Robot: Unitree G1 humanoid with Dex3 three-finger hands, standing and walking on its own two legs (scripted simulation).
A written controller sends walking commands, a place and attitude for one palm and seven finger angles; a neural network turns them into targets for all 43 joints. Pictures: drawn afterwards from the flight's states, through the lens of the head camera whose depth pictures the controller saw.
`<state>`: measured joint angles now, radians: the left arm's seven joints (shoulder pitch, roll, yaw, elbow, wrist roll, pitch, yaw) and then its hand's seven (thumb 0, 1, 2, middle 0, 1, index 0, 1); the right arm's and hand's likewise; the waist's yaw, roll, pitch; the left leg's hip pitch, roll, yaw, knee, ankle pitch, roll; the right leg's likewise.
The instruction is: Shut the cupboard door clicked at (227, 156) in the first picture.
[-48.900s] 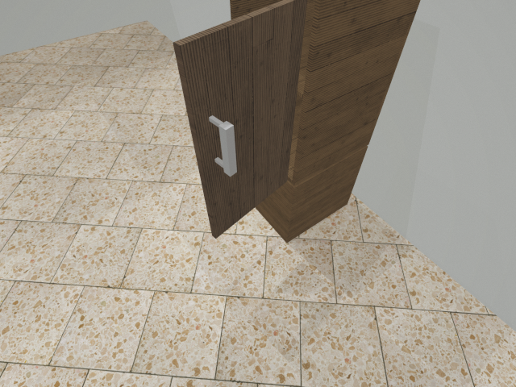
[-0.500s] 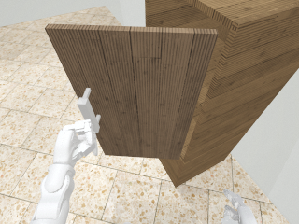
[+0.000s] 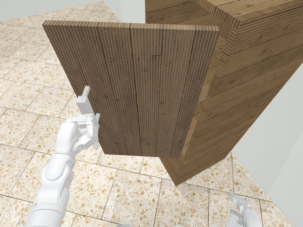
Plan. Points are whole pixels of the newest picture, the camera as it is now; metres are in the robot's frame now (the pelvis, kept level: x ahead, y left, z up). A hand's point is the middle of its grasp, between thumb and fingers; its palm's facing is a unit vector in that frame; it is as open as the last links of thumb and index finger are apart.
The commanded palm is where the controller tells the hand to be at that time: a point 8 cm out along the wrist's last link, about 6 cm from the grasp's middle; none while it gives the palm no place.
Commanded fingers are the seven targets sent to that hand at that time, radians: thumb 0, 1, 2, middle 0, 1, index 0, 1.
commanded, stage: push the door shut along its arc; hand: left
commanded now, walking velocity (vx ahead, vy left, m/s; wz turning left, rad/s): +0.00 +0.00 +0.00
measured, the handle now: (91, 109) +0.41 +0.18 +0.06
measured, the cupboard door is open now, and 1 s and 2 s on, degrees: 59 38 20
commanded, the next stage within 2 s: pull the fist back off the door in 1.64 s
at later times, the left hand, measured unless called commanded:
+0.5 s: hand (102, 118) +0.38 +0.14 +0.06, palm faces -0.21 -0.98 -0.05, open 3.1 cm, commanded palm +0.38 +0.19 +0.07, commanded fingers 0.00 0.90 0.90 -1.30 -1.50 -1.30 -1.50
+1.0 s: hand (116, 101) +0.44 +0.11 +0.07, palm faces -0.33 -0.94 -0.04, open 3.1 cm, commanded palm +0.44 +0.15 +0.07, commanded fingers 0.00 0.90 0.90 -1.30 -1.50 -1.30 -1.50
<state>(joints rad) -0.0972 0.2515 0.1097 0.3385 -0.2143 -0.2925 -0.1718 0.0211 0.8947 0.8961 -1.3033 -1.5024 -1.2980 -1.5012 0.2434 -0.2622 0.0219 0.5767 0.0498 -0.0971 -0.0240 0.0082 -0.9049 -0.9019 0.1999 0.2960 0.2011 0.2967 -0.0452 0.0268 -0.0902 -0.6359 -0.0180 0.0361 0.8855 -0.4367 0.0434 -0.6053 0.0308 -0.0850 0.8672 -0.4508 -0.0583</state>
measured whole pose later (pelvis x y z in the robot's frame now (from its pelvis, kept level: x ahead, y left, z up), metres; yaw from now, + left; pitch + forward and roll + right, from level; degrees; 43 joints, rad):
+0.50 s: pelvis -0.01 +0.01 +0.00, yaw +0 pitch +12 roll -1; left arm -0.44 0.29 0.10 0.68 -0.20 -0.31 -0.28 0.02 0.90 0.90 -1.31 -1.50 -1.31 -1.50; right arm 0.29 -0.27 0.02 0.61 0.05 -0.06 -0.01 0.01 -0.91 -0.90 0.20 0.30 0.20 0.30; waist -0.08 0.02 -0.08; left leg -0.68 -0.03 0.04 0.89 -0.42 0.06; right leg -0.65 0.02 -0.08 0.87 -0.43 -0.04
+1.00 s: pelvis -0.01 +0.02 -0.01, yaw +0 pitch +15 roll -1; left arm -0.78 0.34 0.14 1.03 -0.16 -0.37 -0.36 0.02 0.90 0.90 -1.30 -1.50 -1.30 -1.50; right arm 0.34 -0.27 0.02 0.64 0.04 -0.02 0.00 0.00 -0.91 -0.90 0.20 0.30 0.20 0.30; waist -0.14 0.02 -0.08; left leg -0.78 -0.03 0.05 0.92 -0.42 0.07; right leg -0.75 0.02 -0.07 0.91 -0.43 -0.04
